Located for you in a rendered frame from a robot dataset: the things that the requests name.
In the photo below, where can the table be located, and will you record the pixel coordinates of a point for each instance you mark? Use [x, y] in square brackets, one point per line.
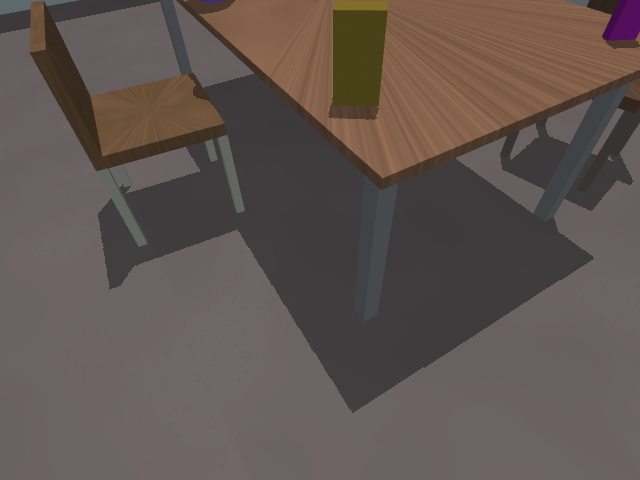
[456, 75]

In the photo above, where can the chair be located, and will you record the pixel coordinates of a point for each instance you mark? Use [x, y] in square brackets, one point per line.
[122, 126]
[622, 131]

